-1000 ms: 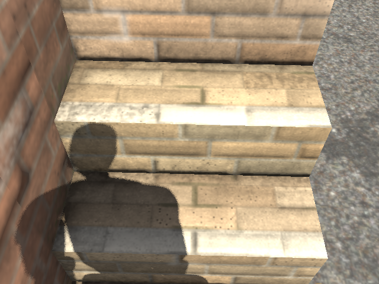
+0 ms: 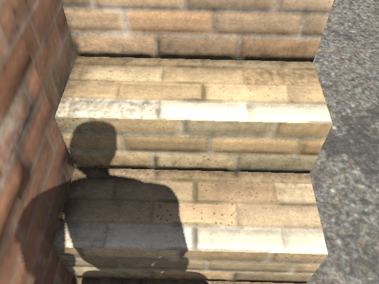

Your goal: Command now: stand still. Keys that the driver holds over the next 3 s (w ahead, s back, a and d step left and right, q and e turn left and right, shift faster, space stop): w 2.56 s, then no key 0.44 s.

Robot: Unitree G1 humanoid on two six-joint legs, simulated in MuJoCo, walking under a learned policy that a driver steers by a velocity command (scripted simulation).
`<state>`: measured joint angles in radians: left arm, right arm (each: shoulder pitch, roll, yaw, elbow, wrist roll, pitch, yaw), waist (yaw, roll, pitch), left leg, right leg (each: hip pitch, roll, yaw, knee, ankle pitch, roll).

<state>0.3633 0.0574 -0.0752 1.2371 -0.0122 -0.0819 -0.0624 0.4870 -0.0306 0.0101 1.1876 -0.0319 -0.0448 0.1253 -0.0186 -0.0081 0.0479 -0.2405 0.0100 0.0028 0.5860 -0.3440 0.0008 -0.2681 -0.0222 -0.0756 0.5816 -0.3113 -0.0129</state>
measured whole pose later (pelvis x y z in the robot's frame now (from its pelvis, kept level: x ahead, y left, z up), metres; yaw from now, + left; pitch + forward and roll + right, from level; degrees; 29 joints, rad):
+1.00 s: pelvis -0.01 +0.01 +0.00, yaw +1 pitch +0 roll +0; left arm 0.34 0.08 -0.07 1.25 -0.01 -0.08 -0.07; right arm 0.42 -0.05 0.02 1.19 -0.03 -0.06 0.13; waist -0.02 -0.03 0.04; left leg -0.28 0.00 0.01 0.63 -0.35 0.02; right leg -0.31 -0.04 -0.08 0.62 -0.32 0.00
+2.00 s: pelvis +0.00 +0.02 +0.00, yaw +0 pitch +0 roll +0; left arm 0.35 0.08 -0.07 1.24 -0.01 -0.07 -0.06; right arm 0.43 -0.04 0.03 1.18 -0.03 -0.06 0.14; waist -0.02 -0.02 0.04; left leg -0.27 0.00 0.03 0.62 -0.35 0.03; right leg -0.29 -0.05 -0.07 0.61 -0.32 0.01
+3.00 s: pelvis +0.04 -0.02 +0.01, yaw -1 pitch +0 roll -1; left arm 0.32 0.14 -0.01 1.02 0.05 -0.10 0.00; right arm 0.28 -0.23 -0.04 0.92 0.04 0.01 -0.08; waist 0.01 0.05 -0.03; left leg -0.51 0.03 -0.01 1.25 -0.44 -0.02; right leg -0.20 -0.03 -0.15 0.45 -0.24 -0.03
